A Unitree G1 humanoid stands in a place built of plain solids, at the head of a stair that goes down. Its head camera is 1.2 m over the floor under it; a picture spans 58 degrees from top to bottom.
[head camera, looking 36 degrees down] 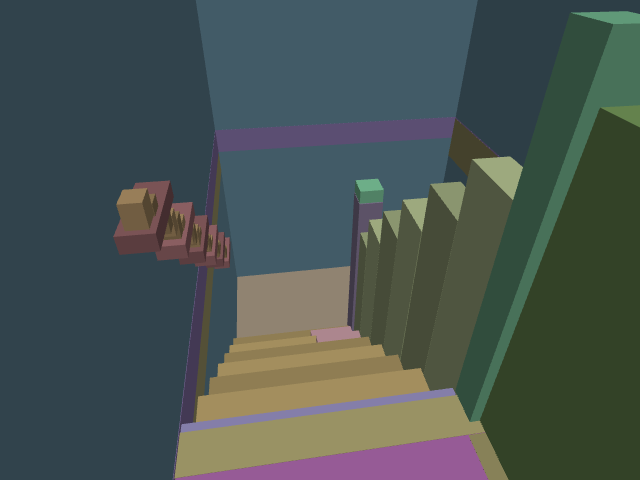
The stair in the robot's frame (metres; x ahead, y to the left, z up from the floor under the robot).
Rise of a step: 0.20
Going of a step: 0.23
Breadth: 0.85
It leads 9 degrees to the left of straight ahead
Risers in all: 7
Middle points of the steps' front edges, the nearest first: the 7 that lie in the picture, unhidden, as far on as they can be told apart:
0.78 -0.01 0.00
1.01 0.03 -0.20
1.24 0.06 -0.39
1.47 0.10 -0.59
1.69 0.13 -0.78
1.92 0.16 -0.98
2.14 0.20 -1.18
